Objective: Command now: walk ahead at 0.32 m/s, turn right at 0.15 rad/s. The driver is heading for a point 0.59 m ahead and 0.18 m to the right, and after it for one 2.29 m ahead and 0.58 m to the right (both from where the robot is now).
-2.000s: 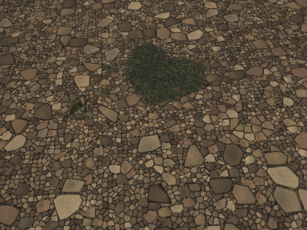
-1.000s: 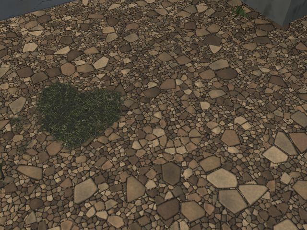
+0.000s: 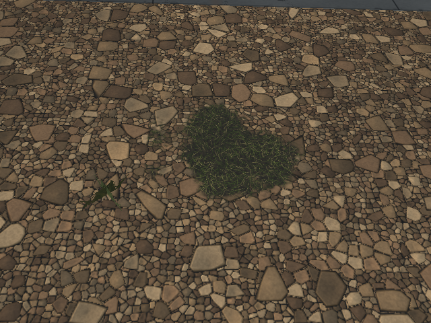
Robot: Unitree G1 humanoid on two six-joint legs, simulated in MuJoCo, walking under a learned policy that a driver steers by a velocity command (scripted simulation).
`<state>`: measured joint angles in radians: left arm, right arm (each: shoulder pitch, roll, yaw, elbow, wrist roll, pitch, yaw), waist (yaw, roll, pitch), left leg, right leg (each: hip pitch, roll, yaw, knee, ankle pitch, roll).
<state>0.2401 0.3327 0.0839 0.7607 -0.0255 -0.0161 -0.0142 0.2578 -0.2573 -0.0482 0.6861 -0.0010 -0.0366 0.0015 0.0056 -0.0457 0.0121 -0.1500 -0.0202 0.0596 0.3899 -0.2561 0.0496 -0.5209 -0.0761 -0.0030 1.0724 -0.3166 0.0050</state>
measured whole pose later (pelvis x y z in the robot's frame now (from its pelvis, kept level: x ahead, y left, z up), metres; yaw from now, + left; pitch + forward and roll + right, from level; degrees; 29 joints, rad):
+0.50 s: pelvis +0.17 -0.05 -0.02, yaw -16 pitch +2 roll +0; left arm 0.14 0.31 0.07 0.63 -0.01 -0.01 -0.02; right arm 0.19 -0.32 -0.05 0.70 0.00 -0.03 -0.02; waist 0.00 0.02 0.09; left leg -0.48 0.02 -0.05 1.23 -0.47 -0.04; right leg -0.43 0.08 0.01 0.49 -0.10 -0.08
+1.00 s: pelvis +0.24 -0.01 +0.00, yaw -32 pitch +1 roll -2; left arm 0.17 0.34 0.09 0.66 -0.02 0.06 0.03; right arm 0.20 -0.26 -0.05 0.67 -0.02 -0.01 -0.03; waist -0.02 -0.04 0.04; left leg -0.29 0.03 -0.01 0.48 -0.22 0.00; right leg -0.50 0.08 0.12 1.08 -0.44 0.09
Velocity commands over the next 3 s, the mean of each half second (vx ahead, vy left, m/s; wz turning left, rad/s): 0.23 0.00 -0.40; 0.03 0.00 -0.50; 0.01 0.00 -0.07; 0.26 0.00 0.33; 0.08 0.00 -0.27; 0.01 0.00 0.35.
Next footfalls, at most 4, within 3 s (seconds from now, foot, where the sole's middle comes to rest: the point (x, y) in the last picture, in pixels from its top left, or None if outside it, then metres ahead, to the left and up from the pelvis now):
0.34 right None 0.28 -0.16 -0.78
0.80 left None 0.36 0.06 -0.78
1.16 right None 0.19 -0.14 -0.78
1.78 left None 0.40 0.06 -0.78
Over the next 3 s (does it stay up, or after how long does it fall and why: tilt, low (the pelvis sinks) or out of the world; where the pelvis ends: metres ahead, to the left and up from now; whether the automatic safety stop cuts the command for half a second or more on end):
stays up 0.57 -0.02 -0.01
